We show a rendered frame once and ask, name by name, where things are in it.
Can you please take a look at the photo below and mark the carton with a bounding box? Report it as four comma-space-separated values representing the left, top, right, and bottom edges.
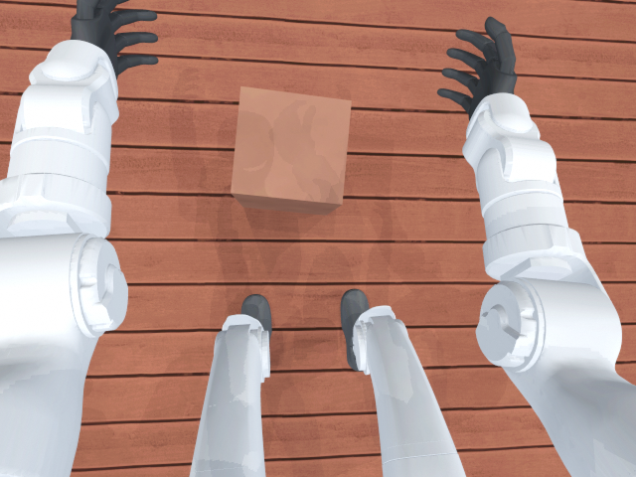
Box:
231, 86, 352, 216

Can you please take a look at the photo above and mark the left robot forearm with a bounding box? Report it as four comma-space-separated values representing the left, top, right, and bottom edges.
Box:
0, 40, 119, 239

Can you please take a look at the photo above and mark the right robot thigh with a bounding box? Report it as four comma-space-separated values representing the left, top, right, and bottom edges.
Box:
354, 315, 466, 477

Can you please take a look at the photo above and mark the robot left hand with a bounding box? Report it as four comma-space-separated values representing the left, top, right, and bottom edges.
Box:
71, 0, 159, 80

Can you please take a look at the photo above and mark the robot right upper arm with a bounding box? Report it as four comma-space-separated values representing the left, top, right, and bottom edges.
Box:
476, 276, 636, 477

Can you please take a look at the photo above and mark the right robot forearm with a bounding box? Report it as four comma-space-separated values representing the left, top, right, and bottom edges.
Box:
462, 92, 622, 352

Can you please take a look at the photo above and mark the robot left upper arm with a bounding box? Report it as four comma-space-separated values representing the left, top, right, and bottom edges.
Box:
0, 233, 128, 477

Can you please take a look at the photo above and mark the robot left foot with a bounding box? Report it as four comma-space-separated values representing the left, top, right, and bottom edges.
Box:
240, 294, 272, 356

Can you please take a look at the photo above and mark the robot right hand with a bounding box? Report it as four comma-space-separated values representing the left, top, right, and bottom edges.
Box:
437, 17, 517, 121

